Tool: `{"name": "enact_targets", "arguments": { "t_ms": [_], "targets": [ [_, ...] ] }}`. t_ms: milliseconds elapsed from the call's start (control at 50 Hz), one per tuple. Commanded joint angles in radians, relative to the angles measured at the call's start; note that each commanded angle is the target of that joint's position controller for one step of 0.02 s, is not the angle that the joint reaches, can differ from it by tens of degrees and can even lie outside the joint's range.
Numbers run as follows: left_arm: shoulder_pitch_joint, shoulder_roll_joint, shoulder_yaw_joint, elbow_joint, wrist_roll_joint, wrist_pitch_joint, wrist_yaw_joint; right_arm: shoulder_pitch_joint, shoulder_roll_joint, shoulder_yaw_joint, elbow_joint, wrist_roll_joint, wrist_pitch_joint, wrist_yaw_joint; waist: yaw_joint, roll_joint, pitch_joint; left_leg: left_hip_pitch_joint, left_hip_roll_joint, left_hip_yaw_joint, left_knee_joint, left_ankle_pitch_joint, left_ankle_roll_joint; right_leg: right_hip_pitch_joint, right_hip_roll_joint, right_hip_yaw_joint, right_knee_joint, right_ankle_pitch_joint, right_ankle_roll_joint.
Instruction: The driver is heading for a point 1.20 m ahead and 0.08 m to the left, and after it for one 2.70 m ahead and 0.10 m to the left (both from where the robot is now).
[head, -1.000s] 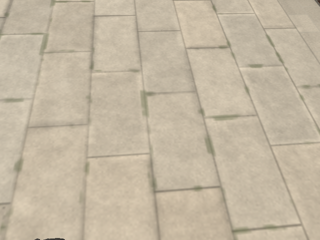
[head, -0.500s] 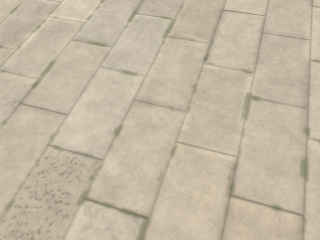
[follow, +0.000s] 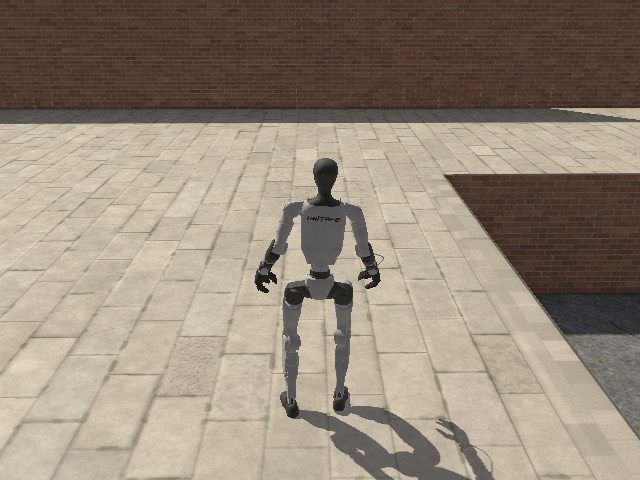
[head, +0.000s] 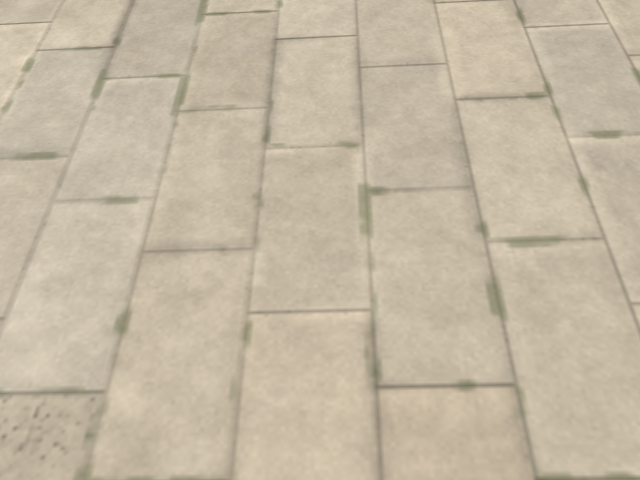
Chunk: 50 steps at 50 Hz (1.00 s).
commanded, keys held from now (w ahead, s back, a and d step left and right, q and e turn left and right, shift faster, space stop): w+e+shift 0.08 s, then w+shift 0.08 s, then w+q+shift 0.78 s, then w+shift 0.06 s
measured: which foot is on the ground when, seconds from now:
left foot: down 0.00-0.02, up 0.04-0.48, down 0.50-0.94, up 0.96-1.00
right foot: up 0.00-0.02, down 0.04-0.48, up 0.50-0.92, down 0.94-1.00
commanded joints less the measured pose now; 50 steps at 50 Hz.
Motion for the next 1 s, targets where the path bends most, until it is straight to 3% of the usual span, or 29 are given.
{"name": "enact_targets", "arguments": {
  "t_ms": [20, 40, 60, 80, 100, 120, 140, 220, 340, 380, 420, 440, 480, 500, 520, 540, 560, 600, 660, 740, 800, 840, 880, 900, 920, 940, 960, 980, 1000],
  "targets": [
    [0.278, 0.116, 0.054, 0.066, -0.005, -0.029, 0.010, -0.121, -0.099, -0.030, -0.070, -0.003, -0.026, 0.013, 0.120, -0.058, -0.012, -0.224, 0.128, -0.079, 0.028, -0.352, 0.107, 0.325, 0.096, -0.073, -0.156, -0.041, -0.102],
    [0.431, 0.206, 0.081, 0.096, 0.001, -0.047, 0.022, -0.193, -0.015, -0.004, -0.108, -0.015, -0.034, 0.021, 0.183, -0.340, 0.033, -0.531, 0.017, -0.005, 0.574, -0.311, 0.040, 0.477, -0.083, 0.312, -0.312, -0.189, -0.217],
    [0.336, 0.276, 0.070, 0.013, 0.014, -0.104, 0.002, -0.258, 0.006, 0.008, -0.202, 0.003, -0.069, 0.022, 0.117, -0.388, 0.066, -0.869, -0.168, -0.240, 0.776, -0.295, 0.025, 0.492, -0.243, 0.944, -0.567, -0.389, -0.393],
    [0.264, 0.209, 0.055, -0.014, 0.018, -0.133, -0.006, -0.302, -0.073, -0.001, -0.211, 0.035, -0.108, 0.039, 0.121, -0.216, 0.086, -0.945, -0.098, -0.336, 0.810, -0.194, 0.056, 0.505, -0.311, 0.962, -0.643, -0.437, -0.397],
    [0.230, 0.165, 0.036, -0.019, 0.019, -0.147, -0.001, -0.261, -0.098, -0.006, -0.194, 0.036, -0.132, 0.052, 0.074, -0.177, 0.092, -0.931, -0.065, -0.345, 0.768, -0.087, 0.078, 0.494, -0.299, 0.872, -0.617, -0.361, -0.359],
    [0.171, 0.193, 0.043, -0.007, 0.076, -0.104, 0.011, -0.161, -0.100, 0.006, -0.109, -0.123, -0.088, 0.060, 0.033, -0.080, 0.078, -0.791, -0.013, -0.285, 0.687, 0.051, 0.050, 0.384, -0.215, 0.660, -0.597, -0.274, -0.260],
    [0.145, 0.167, 0.029, -0.014, 0.068, -0.099, 0.020, -0.107, -0.093, 0.003, -0.086, -0.136, -0.064, 0.070, 0.009, -0.100, 0.088, -0.680, -0.018, -0.258, 0.621, 0.115, 0.028, 0.313, -0.136, 0.548, -0.615, -0.175, -0.216],
    [0.230, 0.115, 0.004, 0.054, 0.045, -0.133, 0.008, -0.100, -0.077, 0.019, -0.042, -0.072, -0.004, 0.086, 0.025, -0.097, 0.091, -0.637, -0.028, -0.185, 0.517, 0.257, 0.012, 0.357, -0.057, 0.325, -0.666, 0.120, -0.173],
    [0.299, 0.094, -0.017, 0.125, 0.066, -0.157, 0.020, -0.247, -0.041, 0.045, -0.074, -0.047, -0.014, 0.099, 0.072, -0.099, 0.174, -0.651, -0.105, -0.169, 0.274, 0.336, 0.092, 0.436, -0.093, 0.113, -0.751, 0.409, -0.118],
    [0.255, 0.099, -0.024, 0.145, 0.067, -0.163, 0.032, -0.225, -0.038, 0.053, -0.073, -0.049, -0.017, 0.100, 0.035, -0.093, 0.169, -0.560, -0.131, -0.120, 0.188, 0.343, 0.140, 0.457, -0.097, 0.025, -0.745, 0.681, -0.085],
    [0.244, 0.127, -0.025, 0.160, 0.075, -0.166, 0.048, -0.155, -0.051, 0.056, -0.054, -0.047, -0.016, 0.087, -0.004, -0.130, 0.074, -0.381, -0.207, -0.043, 0.175, 0.308, 0.185, 0.509, -0.112, -0.029, -0.622, 1.292, -0.049],
    [0.234, 0.151, -0.019, 0.166, 0.088, -0.159, 0.061, -0.069, -0.073, 0.050, -0.030, -0.045, -0.013, 0.080, -0.051, -0.166, 0.011, -0.311, -0.245, -0.032, 0.188, 0.253, 0.204, 0.563, -0.125, -0.044, -0.497, 1.532, -0.032],
    [0.157, 0.210, 0.002, 0.150, 0.111, -0.128, 0.076, 0.296, -0.147, 0.019, 0.079, -0.035, -0.015, 0.066, -0.219, -0.193, -0.152, -0.023, -0.300, -0.061, 0.198, 0.098, 0.243, 0.541, -0.138, -0.049, -0.029, 1.692, -0.027],
    [0.094, 0.228, 0.008, 0.133, 0.097, -0.126, 0.073, 0.480, -0.189, -0.007, 0.127, -0.044, -0.018, 0.054, -0.327, -0.132, -0.186, 0.209, -0.263, -0.184, 0.103, 0.024, 0.285, 0.336, -0.091, -0.060, 0.344, 1.506, -0.030],
    [0.050, 0.055, -0.038, 0.087, 0.090, -0.149, 0.047, 0.466, -0.253, -0.026, 0.145, -0.049, -0.008, 0.038, -0.236, 0.111, -0.129, 0.372, -0.052, -0.571, 0.039, -0.225, 0.375, -0.093, 0.097, -0.012, 0.739, 0.434, -0.016],
    [0.055, 0.030, -0.052, 0.018, 0.071, -0.175, 0.023, 0.334, -0.263, -0.030, 0.113, -0.040, -0.003, 0.042, -0.124, 0.236, -0.165, 0.461, 0.084, -1.146, -0.206, -0.321, 0.509, -0.409, 0.225, 0.184, 0.914, 0.003, 0.000],
    [-0.002, 0.084, -0.056, 0.000, 0.080, -0.196, 0.021, 0.297, -0.233, -0.033, 0.103, -0.034, -0.011, 0.043, -0.128, 0.086, -0.095, 0.397, 0.094, -1.140, -0.294, -0.302, 0.472, -0.454, 0.141, 0.265, 0.861, 0.092, -0.030],
    [-0.037, 0.094, -0.065, -0.001, 0.088, -0.205, 0.021, 0.282, -0.146, -0.015, 0.125, -0.041, -0.026, 0.035, -0.053, -0.108, 0.024, 0.155, 0.037, -0.929, -0.328, -0.131, 0.406, -0.363, 0.055, 0.243, 0.672, 0.149, -0.028],
    [-0.041, 0.063, -0.083, -0.022, 0.124, -0.146, 0.019, 0.255, -0.121, 0.006, 0.129, -0.030, -0.062, 0.025, 0.022, -0.081, 0.094, -0.077, -0.071, -0.733, -0.350, 0.048, 0.383, -0.295, -0.007, 0.201, 0.514, 0.094, 0.035],
    [-0.304, 0.027, -0.110, -0.134, 0.101, -0.136, -0.003, 0.296, -0.139, -0.003, 0.130, -0.019, -0.079, 0.023, -0.059, -0.032, 0.161, -0.228, -0.153, -0.623, -0.410, 0.305, 0.328, -0.219, 0.000, 0.094, 0.115, 0.351, 0.080],
    [-0.376, 0.013, -0.115, -0.159, 0.082, -0.140, -0.005, 0.377, -0.161, -0.014, 0.155, -0.009, -0.075, 0.026, -0.133, 0.016, 0.084, -0.071, -0.145, -0.623, -0.358, 0.640, 0.269, -0.149, 0.065, 0.064, -0.078, 0.527, 0.061],
    [-0.379, 0.034, -0.109, -0.170, 0.076, -0.145, 0.004, 0.364, -0.183, -0.022, 0.154, -0.012, -0.074, 0.018, -0.129, 0.039, 0.045, 0.037, -0.126, -0.632, -0.289, 0.775, 0.245, -0.096, 0.088, 0.082, -0.176, 0.521, 0.042],
    [-0.253, 0.099, -0.081, -0.136, 0.071, -0.150, 0.023, 0.324, -0.221, -0.031, 0.142, -0.017, -0.078, 0.010, -0.060, 0.044, -0.069, 0.087, -0.122, -0.647, -0.103, 1.000, 0.196, 0.133, 0.133, 0.110, -0.232, 0.440, 0.025],
    [-0.096, 0.155, -0.055, -0.099, 0.059, -0.153, 0.039, 0.275, -0.265, -0.041, 0.130, -0.027, -0.083, 0.013, 0.036, 0.056, -0.161, 0.074, -0.121, -0.658, 0.083, 1.015, 0.177, 0.306, 0.122, 0.140, -0.225, 0.362, 0.017],
    [0.133, 0.210, -0.026, -0.037, 0.058, -0.155, 0.060, 0.201, -0.265, -0.042, 0.115, -0.037, -0.093, 0.019, 0.163, 0.044, -0.254, -0.028, -0.155, -0.633, 0.317, 0.918, 0.168, 0.536, 0.064, 0.164, -0.201, 0.270, 0.005],
    [0.329, 0.265, -0.001, 0.004, 0.090, -0.157, 0.082, 0.191, -0.108, -0.004, 0.088, -0.044, -0.102, 0.019, 0.195, -0.129, -0.364, -0.202, -0.214, -0.548, 0.661, 0.256, 0.178, 0.758, -0.171, 0.378, -0.192, -0.051, -0.021],
    [0.235, 0.335, 0.014, -0.004, 0.121, -0.154, 0.069, 0.349, -0.004, 0.035, 0.027, 0.021, -0.096, 0.017, 0.042, -0.463, -0.499, -0.456, -0.282, -0.421, 0.916, -0.173, 0.141, 0.888, -0.440, 0.973, -0.401, -0.166, -0.142],
    [0.125, 0.230, 0.015, -0.019, 0.103, -0.145, 0.056, 0.287, -0.104, 0.033, 0.064, -0.018, -0.079, 0.009, 0.054, -0.287, -0.381, -0.550, -0.183, -0.393, 0.930, -0.034, 0.162, 0.751, -0.353, 0.974, -0.460, -0.360, -0.164],
    [0.064, 0.129, -0.009, -0.014, 0.094, -0.146, 0.049, 0.194, -0.127, 0.025, 0.068, -0.040, -0.070, 0.021, 0.056, -0.158, -0.228, -0.546, -0.141, -0.374, 0.875, 0.060, 0.157, 0.591, -0.284, 0.774, -0.464, -0.290, -0.151]
  ]
}}
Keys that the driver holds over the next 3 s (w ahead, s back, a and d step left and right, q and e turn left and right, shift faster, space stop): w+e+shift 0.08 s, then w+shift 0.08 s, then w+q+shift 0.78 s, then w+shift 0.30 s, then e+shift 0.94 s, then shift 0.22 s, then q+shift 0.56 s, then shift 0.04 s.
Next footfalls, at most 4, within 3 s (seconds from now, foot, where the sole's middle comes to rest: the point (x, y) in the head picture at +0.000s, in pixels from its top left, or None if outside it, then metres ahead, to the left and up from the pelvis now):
0.04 right None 0.01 -0.10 -0.77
0.50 left None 0.47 -0.05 -0.77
0.94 right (419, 288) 0.95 -0.15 -0.77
1.36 left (269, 214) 1.21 0.25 -0.77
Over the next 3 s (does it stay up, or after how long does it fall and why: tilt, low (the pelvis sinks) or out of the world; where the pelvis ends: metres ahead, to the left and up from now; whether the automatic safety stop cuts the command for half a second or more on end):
stays up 1.39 0.29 -0.01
